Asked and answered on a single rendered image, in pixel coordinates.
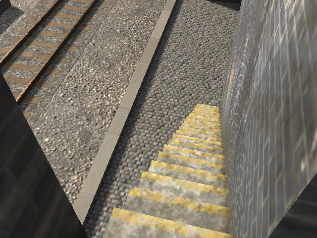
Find stairs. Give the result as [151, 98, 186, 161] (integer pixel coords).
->
[103, 103, 234, 238]

